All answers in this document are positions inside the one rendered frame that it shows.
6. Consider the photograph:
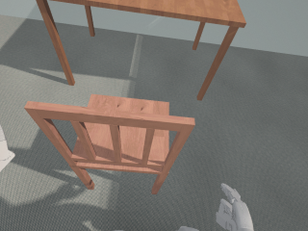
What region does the chair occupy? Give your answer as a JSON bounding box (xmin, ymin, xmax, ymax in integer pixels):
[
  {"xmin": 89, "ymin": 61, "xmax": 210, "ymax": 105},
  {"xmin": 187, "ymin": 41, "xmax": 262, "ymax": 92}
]
[{"xmin": 24, "ymin": 93, "xmax": 195, "ymax": 194}]

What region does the right robot hand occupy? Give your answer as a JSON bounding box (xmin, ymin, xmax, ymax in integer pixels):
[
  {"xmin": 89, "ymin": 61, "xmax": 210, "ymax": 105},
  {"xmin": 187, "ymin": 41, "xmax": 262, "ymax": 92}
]
[{"xmin": 216, "ymin": 183, "xmax": 254, "ymax": 231}]

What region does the left robot hand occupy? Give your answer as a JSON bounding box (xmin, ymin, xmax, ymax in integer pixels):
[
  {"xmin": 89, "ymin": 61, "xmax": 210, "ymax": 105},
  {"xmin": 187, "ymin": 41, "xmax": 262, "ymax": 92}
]
[{"xmin": 0, "ymin": 124, "xmax": 15, "ymax": 171}]

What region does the table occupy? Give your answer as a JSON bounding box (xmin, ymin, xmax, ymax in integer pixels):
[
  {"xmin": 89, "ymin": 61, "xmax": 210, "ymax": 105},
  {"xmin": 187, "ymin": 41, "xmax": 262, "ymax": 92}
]
[{"xmin": 36, "ymin": 0, "xmax": 246, "ymax": 101}]

